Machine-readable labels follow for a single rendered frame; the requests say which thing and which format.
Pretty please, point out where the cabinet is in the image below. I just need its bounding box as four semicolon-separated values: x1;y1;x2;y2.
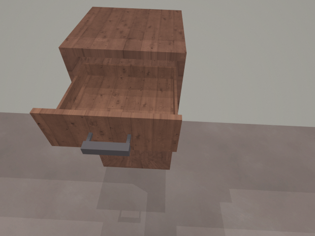
59;7;187;170

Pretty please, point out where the handle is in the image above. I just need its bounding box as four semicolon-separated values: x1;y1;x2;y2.
80;132;131;156

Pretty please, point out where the drawer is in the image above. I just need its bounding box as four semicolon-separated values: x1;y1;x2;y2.
30;63;182;152

